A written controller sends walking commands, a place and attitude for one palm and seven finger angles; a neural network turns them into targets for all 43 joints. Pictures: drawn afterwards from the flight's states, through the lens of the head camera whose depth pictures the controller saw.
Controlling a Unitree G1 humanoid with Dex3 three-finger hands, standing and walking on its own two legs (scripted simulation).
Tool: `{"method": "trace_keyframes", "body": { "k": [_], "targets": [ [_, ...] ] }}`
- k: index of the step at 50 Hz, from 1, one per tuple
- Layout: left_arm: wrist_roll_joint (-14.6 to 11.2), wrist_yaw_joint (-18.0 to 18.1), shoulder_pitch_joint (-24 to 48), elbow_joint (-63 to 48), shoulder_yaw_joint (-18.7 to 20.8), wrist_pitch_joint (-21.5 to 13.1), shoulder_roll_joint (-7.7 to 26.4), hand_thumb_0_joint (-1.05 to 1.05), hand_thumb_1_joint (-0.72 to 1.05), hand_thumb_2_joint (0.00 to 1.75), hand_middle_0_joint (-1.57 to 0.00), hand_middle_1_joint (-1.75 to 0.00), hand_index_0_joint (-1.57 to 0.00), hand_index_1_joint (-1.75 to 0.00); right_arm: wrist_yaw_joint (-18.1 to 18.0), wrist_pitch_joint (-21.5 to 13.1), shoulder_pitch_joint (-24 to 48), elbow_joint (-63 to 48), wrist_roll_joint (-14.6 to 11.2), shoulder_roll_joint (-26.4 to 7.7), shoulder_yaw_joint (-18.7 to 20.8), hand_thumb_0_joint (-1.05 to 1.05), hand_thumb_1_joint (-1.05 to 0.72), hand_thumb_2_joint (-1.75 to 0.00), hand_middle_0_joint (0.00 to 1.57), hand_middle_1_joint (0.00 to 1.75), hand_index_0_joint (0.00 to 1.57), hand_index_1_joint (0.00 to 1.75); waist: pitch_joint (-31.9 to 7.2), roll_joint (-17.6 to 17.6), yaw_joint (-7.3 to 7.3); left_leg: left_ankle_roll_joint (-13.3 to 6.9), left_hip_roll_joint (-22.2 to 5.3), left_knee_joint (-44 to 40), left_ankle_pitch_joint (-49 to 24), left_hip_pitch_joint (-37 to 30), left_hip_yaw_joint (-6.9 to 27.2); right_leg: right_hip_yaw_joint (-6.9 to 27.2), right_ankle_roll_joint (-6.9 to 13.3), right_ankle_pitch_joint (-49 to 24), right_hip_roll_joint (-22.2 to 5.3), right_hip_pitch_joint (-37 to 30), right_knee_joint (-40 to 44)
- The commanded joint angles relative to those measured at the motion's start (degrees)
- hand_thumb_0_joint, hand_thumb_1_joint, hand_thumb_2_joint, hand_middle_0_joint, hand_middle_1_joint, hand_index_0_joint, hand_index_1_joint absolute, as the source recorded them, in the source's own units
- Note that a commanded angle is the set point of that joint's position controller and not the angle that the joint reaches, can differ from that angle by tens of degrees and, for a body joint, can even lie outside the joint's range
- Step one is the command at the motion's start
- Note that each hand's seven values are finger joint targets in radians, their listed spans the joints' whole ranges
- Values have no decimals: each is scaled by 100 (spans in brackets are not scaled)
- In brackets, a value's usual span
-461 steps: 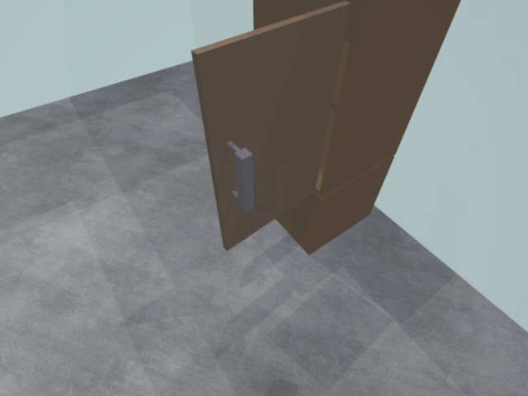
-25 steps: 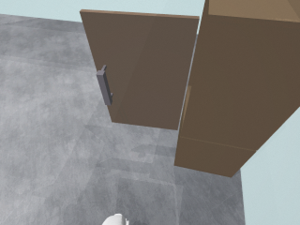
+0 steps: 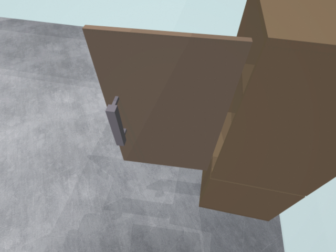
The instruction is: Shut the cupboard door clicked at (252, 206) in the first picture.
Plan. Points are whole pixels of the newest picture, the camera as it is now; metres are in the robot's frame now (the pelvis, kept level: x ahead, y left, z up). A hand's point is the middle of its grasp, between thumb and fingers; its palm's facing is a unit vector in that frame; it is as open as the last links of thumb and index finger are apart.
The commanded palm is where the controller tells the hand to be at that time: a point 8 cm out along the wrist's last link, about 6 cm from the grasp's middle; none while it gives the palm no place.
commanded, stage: come to a stop and stand still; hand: left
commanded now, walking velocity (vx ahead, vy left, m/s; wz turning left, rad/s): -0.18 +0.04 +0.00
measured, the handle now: (118, 121) +0.49 +0.19 -0.03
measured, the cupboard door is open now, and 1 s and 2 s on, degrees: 94 94 94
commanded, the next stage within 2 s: look again from close up in 0.90 s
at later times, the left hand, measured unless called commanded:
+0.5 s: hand out of the picture +0.08 +0.19 -0.17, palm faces -0.03 -0.96 -0.28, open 7.3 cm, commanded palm none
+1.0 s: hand out of the picture -0.01 +0.16 -0.16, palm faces +0.00 -0.97 -0.23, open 7.3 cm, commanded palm none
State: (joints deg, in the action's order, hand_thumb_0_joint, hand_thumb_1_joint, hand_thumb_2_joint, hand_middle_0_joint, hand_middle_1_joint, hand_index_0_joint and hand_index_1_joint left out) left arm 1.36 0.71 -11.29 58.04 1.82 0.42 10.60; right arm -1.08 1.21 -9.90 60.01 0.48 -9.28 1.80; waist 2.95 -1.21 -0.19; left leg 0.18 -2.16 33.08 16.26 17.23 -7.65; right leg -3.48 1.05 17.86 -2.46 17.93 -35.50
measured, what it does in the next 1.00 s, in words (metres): steps on the spot: right foot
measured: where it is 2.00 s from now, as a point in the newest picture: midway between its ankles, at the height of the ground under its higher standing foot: outside the picture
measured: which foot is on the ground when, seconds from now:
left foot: down 0.00-1.00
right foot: down 0.00-0.18, up 0.20-0.42, down 0.44-1.00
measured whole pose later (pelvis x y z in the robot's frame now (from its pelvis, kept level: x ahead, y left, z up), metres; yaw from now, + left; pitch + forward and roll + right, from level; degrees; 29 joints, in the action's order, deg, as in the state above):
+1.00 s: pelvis -0.01 -0.02 +0.01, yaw -1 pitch -1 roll +1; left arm 0.6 1.3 -17.8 60.5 -0.7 -0.4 10.9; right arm -0.7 -0.4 -15.9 61.3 0.6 -10.5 -0.2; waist 1.7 0.0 -0.1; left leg 1.6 -1.7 27.0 13.3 12.7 -1.4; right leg 0.5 0.4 18.2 -0.4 10.2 -29.3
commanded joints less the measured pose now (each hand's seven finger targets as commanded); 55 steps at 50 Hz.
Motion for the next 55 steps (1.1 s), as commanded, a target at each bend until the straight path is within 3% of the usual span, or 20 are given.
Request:
{"method": "trace_keyframes", "body": {
  "k": [1, 5, 7, 9, 12, 19, 20, 21, 22, 23, 24, 25, 27, 28, 29, 30, 32, 34, 40, 55],
  "targets": [
    [-14, 105, -209, -230, 178, -62, 906, 0, 90, 90, -20, -30, -20, -30, -27, 44, -489, -259, -6, -445, 160, 0, -90, -90, 20, 30, 20, 30, -430, -1065, 87, 124, 69, 632, 708, 5, 376, 1241, 866, -4123, -1398, -540, 1199],
    [-67, 180, -230, -214, 264, -36, 936, 0, 90, 90, -20, -30, -20, -30, -68, -11, -563, -209, -29, -495, 135, 0, -90, -90, 20, 30, 20, 30, -789, -627, 6, 155, -99, -499, -598, -66, 516, 976, 691, -5332, -1236, -1528, 378],
    [-109, 160, -173, -370, 235, 16, 744, 0, 90, 90, -20, -30, -20, -30, -106, -44, -655, -233, 36, -847, 178, 0, -90, -90, 20, 30, 20, 30, -928, 544, -9, -198, -916, -713, -4135, -1072, 1098, 322, 102, -3296, -482, -668, -90],
    [-102, 183, 175, -509, 172, 134, 557, 0, 90, 90, -20, -30, -20, -30, -175, -42, -768, -207, 73, -961, 190, 0, -90, -90, 20, 30, 20, 30, -477, 1691, 134, -997, -1644, -1085, -6120, -1155, 1814, 250, -127, 1131, 199, 163, -1286],
    [-106, 140, 261, -520, 226, 223, 469, 0, 90, 90, -20, -30, -20, -30, -230, -27, -525, -359, 144, -1035, 202, 0, -90, -90, 20, 30, 20, 30, -362, 943, 27, -1199, -1572, -998, -5191, -1122, 1650, 580, -120, 1338, 253, 605, -2090],
    [-78, 86, 169, -559, 147, 131, 378, 0, 90, 90, -20, -30, -20, -30, -174, -52, -642, -315, 108, -1045, 260, 0, -90, -90, 20, 30, 20, 30, -637, 1076, 100, -893, -1303, -883, -4201, -1300, 1396, 159, -91, 450, 246, -236, 18],
    [-101, 240, -692, -256, 105, -94, 580, 0, 90, 90, -20, -30, -20, -30, -114, -163, -55, -579, -68, -1413, 385, 0, -90, -90, 20, 30, 20, 30, -1456, 853, -319, -398, -1179, 574, -4442, -1835, 981, 640, -77, -788, -133, -171, 1157],
    [-13, 265, -503, -605, 178, -177, 963, 0, 90, 90, -20, -30, -20, -30, 8, -176, -366, -985, -52, -750, 271, 0, -90, -90, 20, 30, 20, 30, -1187, -333, -66, -169, -459, 902, -1791, -159, 617, 1457, 104, -2956, -697, -950, 1106],
    [5, 274, -376, -619, 154, -243, 1009, 0, 90, 90, -20, -30, -20, -30, 32, -169, -505, -1047, 5, -521, 175, 0, -90, -90, 20, 30, 20, 30, -1024, -658, 80, -9, -67, 1105, 773, 610, 505, 1787, 617, -4513, -1300, -1395, 794],
    [67, 273, -455, -683, 65, -294, 1055, 0, 90, 90, -20, -30, -20, -30, 34, -174, -560, -1083, -1, -337, 157, 0, -90, -90, 20, 30, 20, 30, -1004, -30, 140, 47, 234, 735, 942, 566, 475, 1378, 625, -5335, -1150, -1494, 431],
    [33, 273, -413, -644, 113, -339, 1060, 0, 90, 90, -20, -30, -20, -30, 42, -114, -513, -1026, 3, -322, 135, 0, -90, -90, 20, 30, 20, 30, -1126, -160, 161, 68, 239, 717, 801, 656, 403, 1286, 618, -5779, -914, -1934, 143],
    [-10, 304, -540, -634, 125, -342, 1007, 0, 90, 90, -20, -30, -20, -30, 49, -119, -448, -1090, -2, -406, 117, 0, -90, -90, 20, 30, 20, 30, -1048, -1208, 78, -33, 169, 784, 717, 806, 478, 1269, 580, -6115, -857, -1997, 99],
    [-14, 323, -471, -654, 78, -245, 850, 0, 90, 90, -20, -30, -20, -30, 5, -137, -533, -1044, -24, -505, 119, 0, -90, -90, 20, 30, 20, 30, -806, -1298, 175, -111, 133, 230, 226, 107, 531, 1033, 469, -5405, -751, -1337, 77],
    [-29, 313, -375, -708, 70, -181, 840, 0, 90, 90, -20, -30, -20, -30, 6, -155, -745, -905, -19, -546, 119, 0, -90, -90, 20, 30, 20, 30, -724, -539, 268, -147, 15, -98, -976, -533, 608, 909, 335, -4211, -584, -793, 19],
    [-67, 287, -314, -715, 67, -135, 819, 0, 90, 90, -20, -30, -20, -30, 12, -202, -757, -781, 31, -693, 114, 0, -90, -90, 20, 30, 20, 30, -576, 928, 238, -234, -334, -298, -2366, -1008, 852, 705, 168, -2557, -262, -296, -85],
    [-85, 282, -337, -702, 24, -93, 725, 0, 90, 90, -20, -30, -20, -30, -8, -185, -678, -776, 50, -771, 86, 0, -90, -90, 20, 30, 20, 30, -283, 1463, 163, -471, -707, -504, -2878, -732, 1263, 448, 4, -899, 56, -220, 0],
    [-60, 249, -605, -522, -31, -55, 608, 0, 90, 90, -20, -30, -20, -30, -11, -142, -307, -852, 44, -811, 49, 0, -90, -90, 20, 30, 20, 30, 257, 544, -46, -506, -611, -667, -1533, -25, 1317, 532, 38, 18, 130, -295, 571],
    [-40, 187, -511, -464, -69, -115, 679, 0, 90, 90, -20, -30, -20, -30, 13, -125, -273, -852, 33, -687, 18, 0, -90, -90, 20, 30, 20, 30, 375, -188, 82, -220, -205, -649, -308, -240, 919, 1000, 135, -82, -180, 70, 1208],
    [-41, 140, -522, -375, -72, -146, 776, 0, 90, 90, -20, -30, -20, -30, 52, -151, -577, -524, 53, -643, -25, 0, -90, -90, 20, 30, 20, 30, 247, -78, 147, -126, -112, -869, 141, -568, 844, 1092, 128, 834, -224, 342, 1609],
    [-76, 131, -808, 225, -113, -222, 738, 0, 90, 90, -20, -30, -20, -30, -28, -291, -751, 178, 2, -635, -150, 0, -90, -90, 20, 30, 20, 30, 11, 62, -9, -109, -261, -1041, -989, -590, 896, 805, 98, -1077, -306, -600, 1373]
  ]
}}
